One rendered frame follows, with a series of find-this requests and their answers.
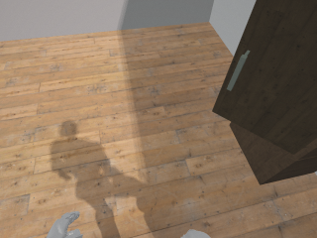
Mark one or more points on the cupboard door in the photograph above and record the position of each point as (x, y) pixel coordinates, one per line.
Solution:
(275, 94)

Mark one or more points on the left robot hand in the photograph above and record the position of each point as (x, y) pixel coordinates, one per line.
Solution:
(59, 228)

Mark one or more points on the handle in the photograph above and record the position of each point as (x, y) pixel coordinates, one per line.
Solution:
(237, 71)

